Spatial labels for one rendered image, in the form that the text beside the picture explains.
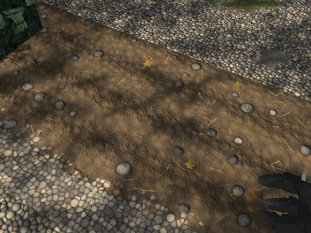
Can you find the robot right hand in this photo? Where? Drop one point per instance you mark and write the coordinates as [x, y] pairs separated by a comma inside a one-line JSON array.
[[298, 217]]

